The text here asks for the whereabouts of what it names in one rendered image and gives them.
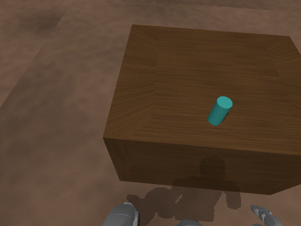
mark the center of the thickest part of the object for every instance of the right robot hand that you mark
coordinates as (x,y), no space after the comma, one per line
(265,215)

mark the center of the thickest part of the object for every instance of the can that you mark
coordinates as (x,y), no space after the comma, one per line
(219,110)

